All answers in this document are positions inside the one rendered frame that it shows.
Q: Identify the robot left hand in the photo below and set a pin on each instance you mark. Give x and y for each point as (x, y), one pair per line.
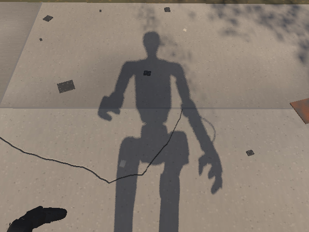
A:
(35, 218)

